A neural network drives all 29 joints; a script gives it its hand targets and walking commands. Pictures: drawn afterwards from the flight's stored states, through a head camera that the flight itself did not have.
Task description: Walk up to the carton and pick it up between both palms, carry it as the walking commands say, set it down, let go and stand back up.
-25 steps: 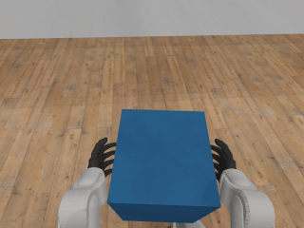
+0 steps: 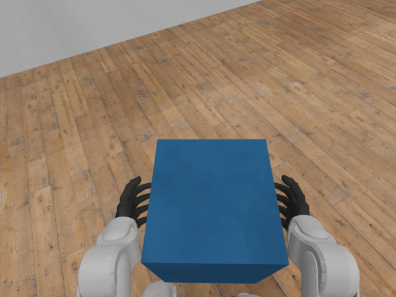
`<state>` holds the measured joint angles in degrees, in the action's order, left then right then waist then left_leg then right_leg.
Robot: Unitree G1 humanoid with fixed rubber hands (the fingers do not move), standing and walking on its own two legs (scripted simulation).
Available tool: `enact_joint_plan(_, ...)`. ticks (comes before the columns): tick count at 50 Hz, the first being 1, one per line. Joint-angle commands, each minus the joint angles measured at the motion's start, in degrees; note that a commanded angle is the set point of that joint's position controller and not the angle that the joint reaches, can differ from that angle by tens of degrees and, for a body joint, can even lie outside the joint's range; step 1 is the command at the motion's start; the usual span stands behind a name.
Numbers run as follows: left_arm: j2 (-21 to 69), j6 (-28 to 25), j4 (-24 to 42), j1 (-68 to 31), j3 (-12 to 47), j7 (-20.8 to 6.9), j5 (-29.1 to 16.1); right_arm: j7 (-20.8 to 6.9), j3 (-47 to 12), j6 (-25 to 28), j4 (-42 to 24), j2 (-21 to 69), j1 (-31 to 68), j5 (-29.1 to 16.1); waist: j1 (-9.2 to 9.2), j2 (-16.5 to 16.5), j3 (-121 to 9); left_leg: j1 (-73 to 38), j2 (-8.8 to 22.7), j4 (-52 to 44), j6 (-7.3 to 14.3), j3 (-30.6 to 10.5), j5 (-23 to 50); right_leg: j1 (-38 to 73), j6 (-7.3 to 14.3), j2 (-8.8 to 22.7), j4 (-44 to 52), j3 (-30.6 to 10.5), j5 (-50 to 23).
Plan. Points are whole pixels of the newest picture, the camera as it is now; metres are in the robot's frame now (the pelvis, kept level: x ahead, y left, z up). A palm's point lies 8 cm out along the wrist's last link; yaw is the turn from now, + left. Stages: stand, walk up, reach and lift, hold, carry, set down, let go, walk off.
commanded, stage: carry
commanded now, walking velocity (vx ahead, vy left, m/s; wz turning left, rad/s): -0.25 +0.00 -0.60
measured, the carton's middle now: (210, 217) +0.27 -0.01 +0.01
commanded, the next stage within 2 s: none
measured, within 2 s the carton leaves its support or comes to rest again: neither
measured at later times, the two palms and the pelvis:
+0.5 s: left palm out of the picture +0.09 +0.08 +0.11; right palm out of the picture +0.01 -0.20 +0.10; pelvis -0.18 +0.00 +0.00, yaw -17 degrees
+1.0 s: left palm out of the picture -0.09 +0.04 +0.10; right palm out of the picture -0.21 -0.22 +0.11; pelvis -0.36 +0.01 +0.01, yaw -27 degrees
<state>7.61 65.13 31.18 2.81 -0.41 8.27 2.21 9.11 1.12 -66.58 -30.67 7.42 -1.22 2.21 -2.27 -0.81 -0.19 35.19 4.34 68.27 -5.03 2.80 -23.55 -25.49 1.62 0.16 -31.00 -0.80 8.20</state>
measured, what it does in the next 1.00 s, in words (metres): walks backwards, turning right: left foot, then right foot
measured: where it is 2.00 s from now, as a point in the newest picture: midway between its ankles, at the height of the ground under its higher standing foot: outside the picture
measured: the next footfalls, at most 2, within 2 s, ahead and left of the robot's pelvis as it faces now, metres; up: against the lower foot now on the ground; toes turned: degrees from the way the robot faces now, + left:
left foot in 0.20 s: -0.07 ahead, +0.11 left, +0.00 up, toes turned +0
right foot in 0.56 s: -0.23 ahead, -0.15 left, +0.00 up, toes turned -25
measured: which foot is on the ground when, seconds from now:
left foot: up 0.00-0.18, down 0.20-0.56, up 0.58-0.92, down 0.94-1.00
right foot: down 0.00-0.20, up 0.22-0.54, down 0.56-0.96, up 0.98-1.00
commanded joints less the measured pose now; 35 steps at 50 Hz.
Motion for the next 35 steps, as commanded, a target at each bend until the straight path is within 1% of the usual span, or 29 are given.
enact_joint_plan(1,46.77,-1.05,6.09,-18.47,31.21,-8.23,-13.29,-8.61,-39.84,1.93,-7.39,50.42,23.41,-18.09,3.25,10.60,-16.86,-1.93,-2.09,-6.22,0.71,-1.46,-1.03,12.96,4.93,13.91,13.56,-15.98,0.77)
enact_joint_plan(3,45.18,-0.55,6.21,-17.92,31.54,-8.29,-13.49,-8.14,-39.11,1.55,-6.39,49.47,21.59,-16.96,3.51,11.96,-17.16,-5.99,-3.80,-12.77,1.64,-1.05,-1.99,12.37,4.35,14.04,16.00,-18.13,2.72)
enact_joint_plan(5,43.77,0.10,6.29,-18.17,32.13,-8.40,-13.77,-7.72,-38.06,1.13,-4.98,48.62,19.58,-15.69,3.57,13.52,-17.30,-12.23,-5.76,-21.20,2.68,0.03,-2.48,10.41,2.69,13.36,18.95,-18.80,4.04)
enact_joint_plan(7,43.23,0.67,6.91,-19.69,33.31,-8.50,-14.11,-7.38,-36.97,0.91,-4.33,47.97,17.94,-14.80,3.35,16.78,-17.59,-21.66,-7.90,-33.77,3.90,3.33,-3.39,8.11,-1.61,10.65,23.02,-17.02,4.23)
enact_joint_plan(8,43.20,0.92,7.13,-20.15,34.16,-8.45,-14.38,-7.22,-36.23,0.83,-4.41,47.52,17.57,-14.52,3.56,18.04,-18.22,-27.41,-7.93,-40.67,4.16,5.55,-3.03,7.19,-4.52,8.79,24.85,-15.59,4.40)
enact_joint_plan(9,43.14,1.25,6.75,-20.40,34.95,-8.28,-14.59,-7.07,-35.34,0.73,-4.26,47.09,17.05,-14.29,3.37,15.55,-18.72,-34.64,-6.26,-49.60,4.42,5.82,-1.03,4.85,-7.21,6.22,23.52,-13.05,5.41)
enact_joint_plan(10,42.68,1.61,6.40,-20.65,35.44,-7.99,-14.66,-6.98,-34.44,0.53,-4.20,46.49,16.79,-14.26,3.46,8.31,-18.11,-40.10,-1.27,-56.11,4.68,2.10,-2.29,0.72,-8.69,2.50,16.49,-8.97,5.88)
enact_joint_plan(11,43.27,1.94,7.48,-22.22,36.40,-8.16,-15.46,-7.01,-33.34,0.69,-3.93,45.86,16.18,-13.44,1.90,-9.48,-15.38,-34.37,14.57,-59.21,11.42,-13.03,-5.16,-6.08,-11.05,-5.22,-4.57,-0.27,11.09)
enact_joint_plan(12,44.13,2.37,9.00,-25.39,37.12,-8.20,-15.90,-7.46,-32.73,0.64,-4.30,45.60,15.54,-13.16,2.24,-20.34,-10.19,-19.59,29.65,-60.05,18.21,-19.36,6.87,-9.94,-8.81,-4.28,-28.35,3.75,23.62)
enact_joint_plan(13,44.96,2.51,8.61,-26.37,36.56,-8.11,-15.99,-8.03,-33.77,0.65,-7.34,46.09,18.80,-14.36,3.59,-10.62,-8.33,-15.21,26.15,-57.67,17.15,-10.32,17.73,-9.08,-6.23,-0.15,-38.60,0.24,20.68)
enact_joint_plan(14,45.84,2.42,8.46,-26.93,37.02,-8.14,-16.40,-8.37,-33.73,0.66,-8.00,46.36,21.01,-14.64,4.27,-5.55,-7.28,-13.22,20.24,-53.93,14.37,-3.01,21.62,-7.94,-4.46,-0.41,-43.89,-0.64,17.40)
enact_joint_plan(15,46.36,2.33,8.41,-26.78,37.48,-7.98,-16.60,-8.48,-33.32,0.67,-8.15,46.34,21.52,-14.83,4.39,-4.88,-8.30,-16.31,15.04,-50.40,12.06,2.47,25.62,-8.99,-3.44,-0.28,-46.11,-1.18,13.37)
enact_joint_plan(16,45.79,2.32,8.91,-26.77,37.95,-7.61,-16.82,-8.22,-32.77,0.47,-8.26,45.75,21.00,-14.71,4.18,-6.32,-9.16,-20.77,12.89,-47.84,11.05,3.89,30.26,-10.72,-3.67,-0.64,-44.29,-0.16,12.83)
enact_joint_plan(17,44.64,2.72,8.38,-25.94,37.69,-7.13,-16.49,-7.79,-31.99,0.06,-7.73,44.63,19.61,-14.26,3.88,-7.82,-9.39,-23.86,12.40,-46.08,10.91,4.29,34.22,-11.17,-4.51,-0.86,-41.24,1.29,13.57)
enact_joint_plan(19,42.47,3.79,6.50,-22.73,36.09,-6.33,-15.12,-7.24,-30.99,-0.77,-6.35,42.59,16.98,-13.48,3.42,-9.53,-10.58,-27.86,13.45,-42.78,11.83,3.57,39.07,-10.43,-5.24,-0.30,-32.11,3.88,16.45)
enact_joint_plan(21,41.92,4.55,5.30,-21.61,35.43,-5.84,-14.47,-6.95,-30.49,-1.29,-5.76,41.59,16.55,-13.28,2.74,-11.88,-11.71,-27.81,15.62,-41.78,13.11,1.98,41.60,-7.43,-4.86,-0.16,-24.02,6.74,19.08)
enact_joint_plan(23,42.14,4.97,4.21,-20.79,34.71,-5.75,-14.41,-6.72,-30.60,-1.57,-5.55,41.47,16.51,-13.24,2.07,-13.86,-13.50,-27.76,17.74,-41.10,13.23,0.78,42.69,-3.93,-3.94,0.14,-16.78,7.93,19.20)
enact_joint_plan(24,42.29,5.00,3.85,-20.66,34.32,-5.83,-14.51,-6.67,-30.84,-1.60,-5.58,41.62,16.66,-13.33,1.81,-14.56,-14.43,-27.95,18.58,-40.49,12.91,0.63,43.00,-2.42,-3.46,0.18,-13.38,8.13,19.16)
enact_joint_plan(25,42.59,4.91,3.57,-20.57,33.92,-6.00,-14.68,-6.64,-31.23,-1.55,-5.76,41.94,16.98,-13.52,1.79,-14.77,-15.58,-27.80,19.08,-39.44,12.03,1.13,42.26,-0.23,-2.82,-0.06,-9.09,8.46,18.10)
enact_joint_plan(26,43.11,4.72,3.12,-20.38,33.56,-6.24,-14.83,-6.62,-31.74,-1.46,-5.83,42.37,17.46,-13.77,2.19,-13.79,-16.54,-26.66,18.73,-37.61,10.23,2.76,38.99,3.26,-2.06,-0.64,-2.18,9.27,14.50)
enact_joint_plan(27,43.56,4.47,2.49,-20.24,33.13,-6.56,-14.95,-6.65,-32.17,-1.34,-5.44,42.63,17.61,-13.93,2.51,-10.36,-15.45,-22.87,17.25,-34.27,7.26,5.21,32.39,6.99,-0.96,0.17,7.13,7.37,8.46)
enact_joint_plan(28,43.83,4.19,2.12,-19.81,32.57,-6.89,-14.94,-6.67,-32.53,-1.13,-5.07,42.51,17.77,-14.01,2.75,-2.60,-14.17,-14.08,14.55,-29.13,3.83,7.09,18.54,13.33,-0.38,3.47,12.42,2.00,3.31)
enact_joint_plan(29,43.25,3.82,0.84,-18.44,31.97,-7.04,-14.47,-6.75,-33.52,-1.18,-6.31,42.52,18.04,-13.95,2.86,17.47,-14.35,4.54,7.35,-18.17,-0.76,9.48,-10.40,22.44,4.97,19.22,11.74,-19.75,-23.42)
enact_joint_plan(30,45.30,2.95,0.94,-18.18,32.31,-7.23,-14.95,-7.34,-36.42,-0.82,-9.31,44.00,21.83,-15.46,2.62,21.78,-15.34,5.19,4.52,-5.53,-1.99,3.02,-17.51,18.21,10.36,24.71,7.83,-25.22,-43.04)
enact_joint_plan(31,46.80,1.89,3.62,-20.27,32.23,-7.73,-15.26,-7.96,-38.11,-0.07,-8.76,47.93,24.79,-16.91,2.42,14.09,-15.47,2.17,4.00,0.97,-1.15,-1.66,-13.02,16.24,8.38,19.88,7.09,-17.37,-37.21)
enact_joint_plan(32,48.24,0.99,5.07,-20.81,32.45,-8.12,-14.90,-8.63,-39.92,0.62,-9.03,50.54,26.64,-18.47,2.39,10.95,-14.27,1.10,3.14,3.81,-0.23,-2.73,-7.33,12.28,6.70,16.61,8.46,-12.11,-23.02)
enact_joint_plan(33,49.80,0.02,6.50,-21.54,32.90,-8.50,-14.70,-9.13,-41.19,1.32,-9.88,52.76,27.76,-19.49,2.40,9.99,-13.45,1.33,3.19,5.00,-0.04,-3.23,-1.85,10.83,5.49,14.23,9.71,-10.06,-10.45)
enact_joint_plan(34,50.23,-0.53,6.94,-20.83,32.74,-8.66,-14.41,-9.34,-41.11,1.68,-9.87,53.16,26.42,-19.55,2.35,8.96,-13.63,1.33,2.66,5.53,-0.27,-2.81,1.82,11.05,4.84,12.53,9.74,-8.61,-4.60)
enact_joint_plan(35,49.73,-0.86,7.23,-20.27,32.43,-8.52,-13.97,-9.37,-40.97,1.93,-10.18,52.63,26.19,-19.62,2.34,8.65,-14.77,0.71,1.60,4.61,-0.38,-2.13,2.12,11.50,4.39,12.05,10.16,-9.08,-2.45)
